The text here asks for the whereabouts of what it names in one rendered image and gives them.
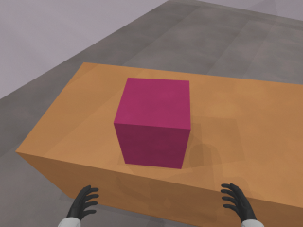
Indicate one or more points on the right robot hand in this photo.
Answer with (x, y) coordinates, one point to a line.
(242, 206)

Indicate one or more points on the left robot hand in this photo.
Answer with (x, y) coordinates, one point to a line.
(80, 203)

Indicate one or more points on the carton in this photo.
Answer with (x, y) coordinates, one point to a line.
(153, 122)

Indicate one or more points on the pedestal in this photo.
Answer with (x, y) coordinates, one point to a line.
(246, 132)

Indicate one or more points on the left robot forearm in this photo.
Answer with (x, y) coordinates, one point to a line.
(70, 222)

